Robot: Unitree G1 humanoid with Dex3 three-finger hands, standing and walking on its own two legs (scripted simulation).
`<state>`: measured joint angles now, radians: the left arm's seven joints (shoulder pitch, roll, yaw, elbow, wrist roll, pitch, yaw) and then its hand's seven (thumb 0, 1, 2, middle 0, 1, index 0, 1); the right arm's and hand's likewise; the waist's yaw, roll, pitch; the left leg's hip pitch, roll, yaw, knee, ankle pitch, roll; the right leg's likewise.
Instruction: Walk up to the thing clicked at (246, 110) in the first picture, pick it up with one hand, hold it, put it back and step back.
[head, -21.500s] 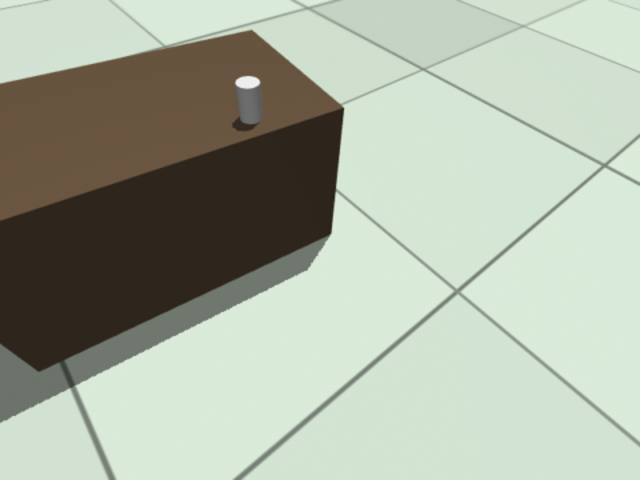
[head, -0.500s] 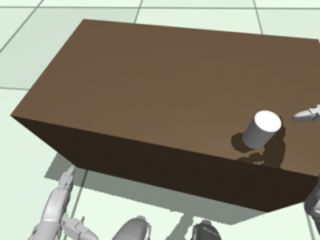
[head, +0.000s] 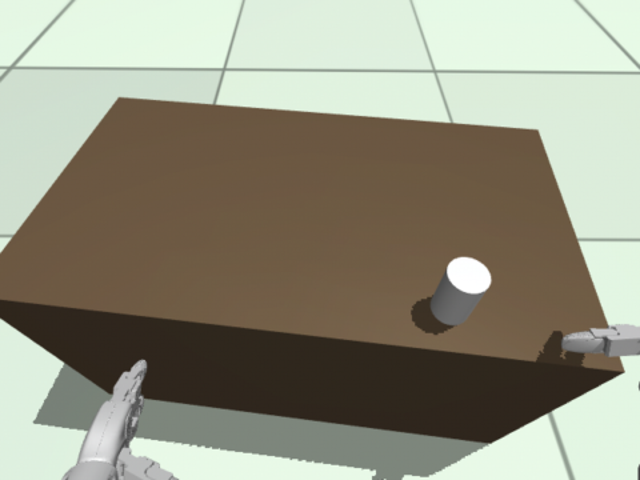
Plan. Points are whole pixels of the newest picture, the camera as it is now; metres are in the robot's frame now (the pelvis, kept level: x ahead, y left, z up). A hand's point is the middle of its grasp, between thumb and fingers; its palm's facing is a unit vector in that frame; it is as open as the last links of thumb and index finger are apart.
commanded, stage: sink last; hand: right
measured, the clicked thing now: (458, 292) +0.42 -0.21 -0.09
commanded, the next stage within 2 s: home in 0.76 s
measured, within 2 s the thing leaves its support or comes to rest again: neither
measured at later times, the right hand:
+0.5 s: hand out of the picture +0.14 -0.21 -0.02, palm faces +0.29 +0.91 -0.29, open 17.4 cm
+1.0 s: hand out of the picture +0.14 -0.26 +0.02, palm faces +0.37 +0.84 -0.38, open 17.3 cm
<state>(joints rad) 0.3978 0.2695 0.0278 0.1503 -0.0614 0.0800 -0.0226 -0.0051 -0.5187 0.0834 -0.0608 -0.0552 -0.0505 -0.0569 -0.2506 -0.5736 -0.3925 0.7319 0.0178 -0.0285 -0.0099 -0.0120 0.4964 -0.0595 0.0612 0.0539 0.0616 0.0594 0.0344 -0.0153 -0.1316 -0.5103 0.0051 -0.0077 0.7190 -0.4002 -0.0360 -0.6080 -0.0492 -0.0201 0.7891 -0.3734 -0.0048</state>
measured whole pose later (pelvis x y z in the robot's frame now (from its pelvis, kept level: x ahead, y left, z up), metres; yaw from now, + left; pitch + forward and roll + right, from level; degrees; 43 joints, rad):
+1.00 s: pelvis -0.02 +0.03 +0.00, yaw -2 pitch +3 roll +0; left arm 0.41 0.23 0.08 0.27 -0.04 -0.02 0.10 -0.01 -0.42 0.14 -0.09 -0.10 -0.08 -0.10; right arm 0.46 -0.31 -0.26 0.05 0.07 -0.07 -0.07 -0.01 0.53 -0.07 0.06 0.06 0.07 0.07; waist -0.04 -0.03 -0.08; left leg -0.41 0.02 0.01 0.77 -0.42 -0.01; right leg -0.48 -0.03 0.00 0.75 -0.33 0.02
